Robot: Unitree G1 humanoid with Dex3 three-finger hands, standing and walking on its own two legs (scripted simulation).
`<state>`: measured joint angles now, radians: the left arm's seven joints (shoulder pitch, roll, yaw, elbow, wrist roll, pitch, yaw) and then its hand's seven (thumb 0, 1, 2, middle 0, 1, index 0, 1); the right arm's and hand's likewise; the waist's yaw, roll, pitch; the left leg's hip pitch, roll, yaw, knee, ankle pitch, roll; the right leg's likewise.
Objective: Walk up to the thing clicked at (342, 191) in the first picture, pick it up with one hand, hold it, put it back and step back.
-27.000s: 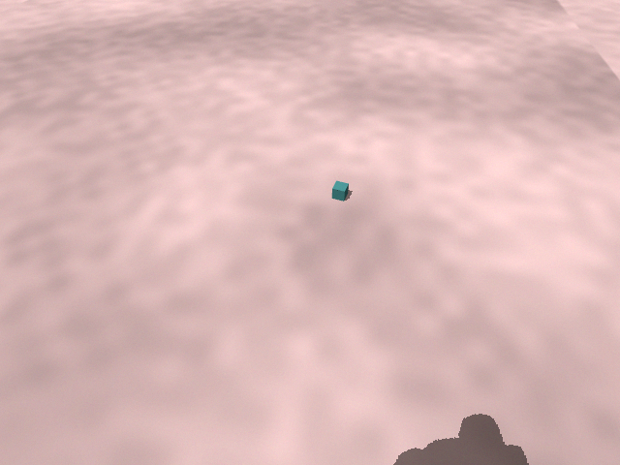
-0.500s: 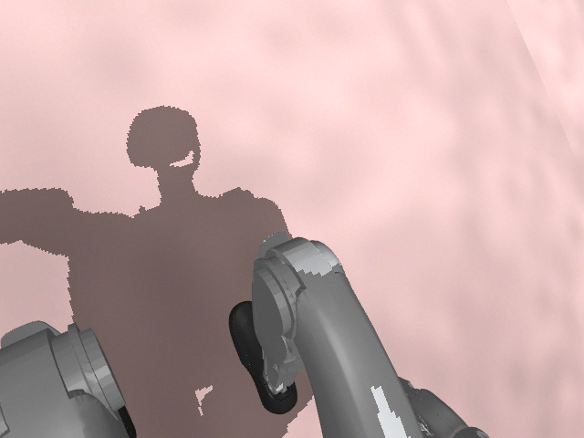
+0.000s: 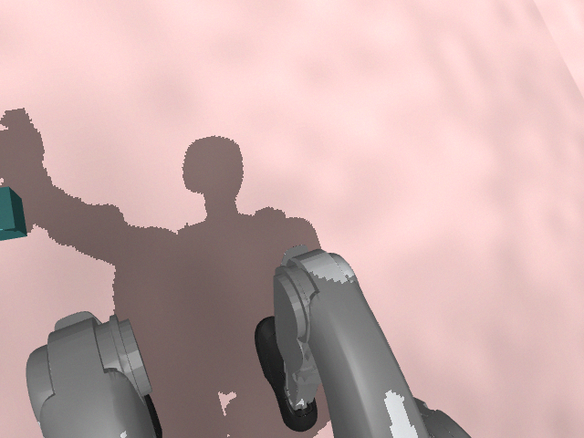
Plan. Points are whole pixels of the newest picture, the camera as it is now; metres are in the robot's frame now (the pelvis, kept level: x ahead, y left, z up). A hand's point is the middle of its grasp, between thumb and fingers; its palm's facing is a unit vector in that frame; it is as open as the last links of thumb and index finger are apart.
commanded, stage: withdraw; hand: left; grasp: from above
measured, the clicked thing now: out of the picture +0.48 +0.30 -0.28
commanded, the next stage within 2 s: home in 0.64 s
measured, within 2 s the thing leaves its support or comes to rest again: neither
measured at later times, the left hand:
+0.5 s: hand out of the picture +0.45 +0.31 -0.08, palm faces -0.50 -0.10 -0.86, open 12.4 cm
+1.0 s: hand out of the picture +0.47 +0.33 -0.09, palm faces -0.37 -0.16 -0.92, open 11.6 cm
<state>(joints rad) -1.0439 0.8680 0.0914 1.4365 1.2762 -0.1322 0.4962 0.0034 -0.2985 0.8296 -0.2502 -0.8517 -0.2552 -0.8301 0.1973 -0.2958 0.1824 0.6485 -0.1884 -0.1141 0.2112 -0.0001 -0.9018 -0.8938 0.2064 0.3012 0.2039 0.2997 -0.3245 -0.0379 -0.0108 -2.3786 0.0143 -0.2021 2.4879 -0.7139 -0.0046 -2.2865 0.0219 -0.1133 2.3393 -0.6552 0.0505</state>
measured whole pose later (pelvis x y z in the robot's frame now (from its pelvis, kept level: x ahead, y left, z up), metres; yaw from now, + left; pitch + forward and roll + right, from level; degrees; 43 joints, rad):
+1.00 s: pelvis +0.00 +0.00 +0.04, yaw +5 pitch +37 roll -8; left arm -0.99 0.74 0.09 1.28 1.10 -0.04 0.23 0.00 0.00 0.84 -0.28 -0.63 -0.26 -0.63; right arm 0.23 -0.23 0.09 0.67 -0.10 0.00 0.14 0.00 -0.89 -0.89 0.21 0.30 0.20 0.30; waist -0.25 0.05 -0.09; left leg -2.30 0.01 -0.12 2.34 -0.69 0.00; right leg -2.23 0.00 -0.05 2.25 -0.66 0.05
